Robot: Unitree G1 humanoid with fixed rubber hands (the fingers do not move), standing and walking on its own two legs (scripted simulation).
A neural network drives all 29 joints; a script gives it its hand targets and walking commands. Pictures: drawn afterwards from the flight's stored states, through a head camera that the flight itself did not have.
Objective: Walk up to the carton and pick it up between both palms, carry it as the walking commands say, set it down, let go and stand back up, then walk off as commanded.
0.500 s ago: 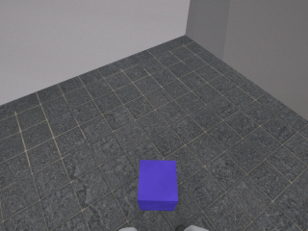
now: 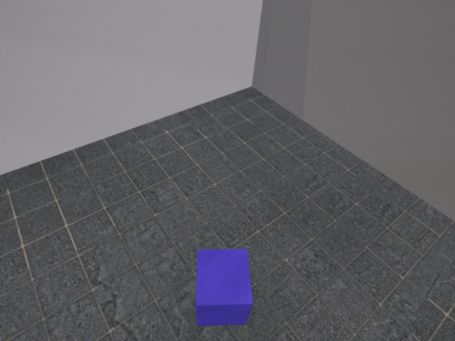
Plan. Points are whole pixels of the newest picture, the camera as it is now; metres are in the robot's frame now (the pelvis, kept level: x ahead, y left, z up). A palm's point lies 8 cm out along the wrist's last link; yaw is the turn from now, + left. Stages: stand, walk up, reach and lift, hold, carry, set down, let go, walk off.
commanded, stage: walk up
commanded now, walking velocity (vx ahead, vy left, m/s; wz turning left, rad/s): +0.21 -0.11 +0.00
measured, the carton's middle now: (222, 287) +0.48 +0.00 -0.66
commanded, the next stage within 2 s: none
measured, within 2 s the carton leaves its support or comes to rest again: neither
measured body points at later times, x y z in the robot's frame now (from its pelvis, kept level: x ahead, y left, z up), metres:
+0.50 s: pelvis +0.06 -0.05 -0.01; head +0.07 -0.09 +0.44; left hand -0.05 +0.14 -0.14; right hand +0.09 -0.28 -0.18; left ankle +0.14 +0.10 -0.69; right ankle -0.04 -0.16 -0.75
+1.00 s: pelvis +0.06 -0.04 -0.03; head +0.10 -0.05 +0.41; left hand +0.13 +0.20 -0.18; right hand +0.14 -0.29 -0.19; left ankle +0.17 +0.08 -0.75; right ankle +0.05 -0.15 -0.75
